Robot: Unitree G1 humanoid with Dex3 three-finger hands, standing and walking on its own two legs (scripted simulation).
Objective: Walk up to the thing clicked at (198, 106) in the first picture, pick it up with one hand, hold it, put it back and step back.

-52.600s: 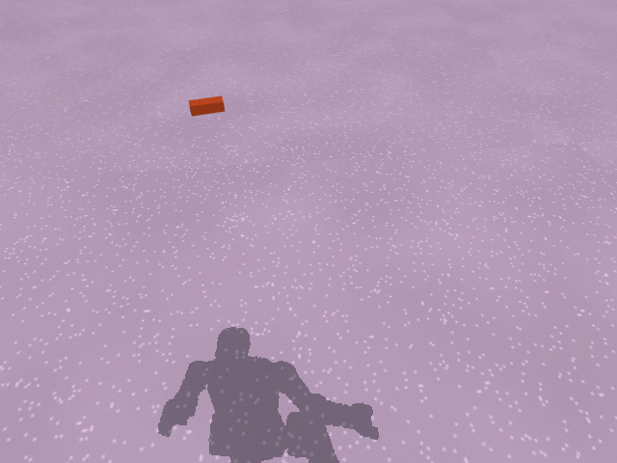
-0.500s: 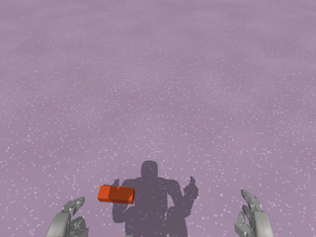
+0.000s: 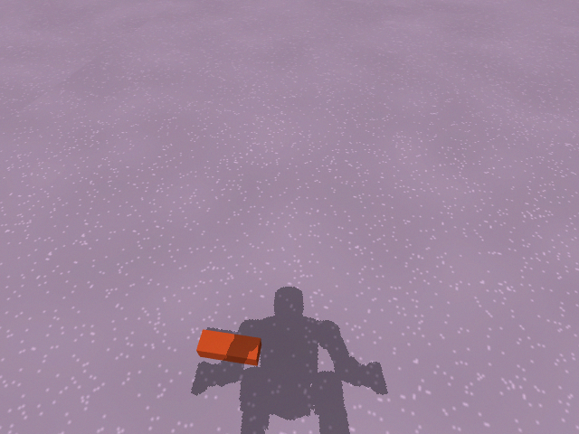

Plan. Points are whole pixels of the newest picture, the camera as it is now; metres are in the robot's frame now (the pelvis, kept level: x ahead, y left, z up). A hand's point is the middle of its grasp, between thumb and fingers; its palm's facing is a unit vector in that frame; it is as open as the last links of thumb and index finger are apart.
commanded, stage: stand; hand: left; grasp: from above
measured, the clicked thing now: (230, 347) +0.47 +0.23 -0.73
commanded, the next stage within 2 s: none
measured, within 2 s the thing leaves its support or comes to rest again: neither
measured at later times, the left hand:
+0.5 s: hand out of the picture +0.05 +0.24 -0.14, palm faces +0.04 -0.94 -0.34, open 7.3 cm
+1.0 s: hand out of the picture +0.06 +0.24 -0.14, palm faces +0.02 -0.94 -0.34, open 7.3 cm
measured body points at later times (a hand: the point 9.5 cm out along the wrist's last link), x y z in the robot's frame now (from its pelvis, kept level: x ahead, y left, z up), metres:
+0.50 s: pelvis +0.00 +0.00 +0.02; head +0.00 +0.00 +0.47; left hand +0.05 +0.29 -0.12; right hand +0.07 -0.28 -0.12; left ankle +0.02 +0.12 -0.72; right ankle -0.01 -0.14 -0.72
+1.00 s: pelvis +0.00 -0.01 +0.02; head +0.02 -0.01 +0.47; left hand +0.06 +0.29 -0.11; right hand +0.07 -0.30 -0.12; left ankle +0.02 +0.12 -0.72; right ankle -0.01 -0.14 -0.72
